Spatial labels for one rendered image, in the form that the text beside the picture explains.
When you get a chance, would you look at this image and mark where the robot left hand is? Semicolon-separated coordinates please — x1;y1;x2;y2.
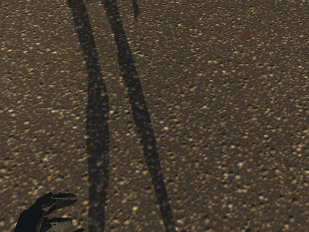
14;192;85;232

